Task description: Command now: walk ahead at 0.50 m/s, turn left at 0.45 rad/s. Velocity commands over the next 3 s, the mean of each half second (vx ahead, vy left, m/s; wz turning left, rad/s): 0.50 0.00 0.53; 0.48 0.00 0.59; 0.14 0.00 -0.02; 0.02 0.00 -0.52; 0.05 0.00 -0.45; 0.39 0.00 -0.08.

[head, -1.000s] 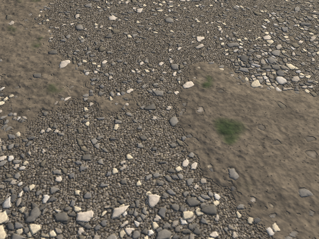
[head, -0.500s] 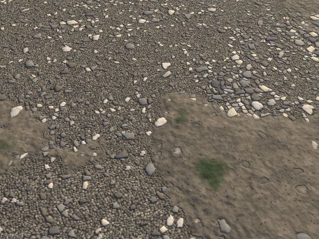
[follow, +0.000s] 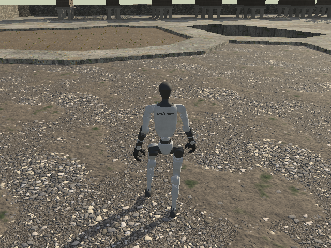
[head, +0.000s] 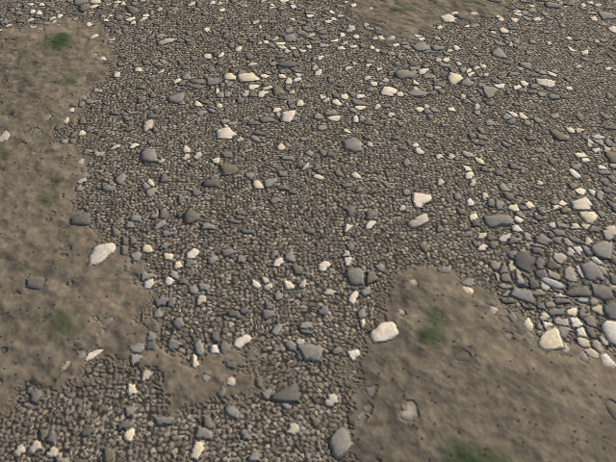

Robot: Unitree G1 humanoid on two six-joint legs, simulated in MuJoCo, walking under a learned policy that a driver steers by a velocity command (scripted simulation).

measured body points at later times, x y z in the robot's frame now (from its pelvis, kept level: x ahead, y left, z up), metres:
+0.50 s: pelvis +0.28 +0.07 +0.00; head +0.31 +0.10 +0.45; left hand +0.40 +0.38 -0.10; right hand +0.42 -0.18 -0.11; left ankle +0.25 +0.13 -0.75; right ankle +0.47 -0.08 -0.68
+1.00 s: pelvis +0.55 +0.11 +0.00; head +0.58 +0.13 +0.45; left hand +0.42 +0.38 -0.12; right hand +0.85 +0.00 -0.09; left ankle +0.56 +0.31 -0.68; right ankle +0.58 +0.01 -0.75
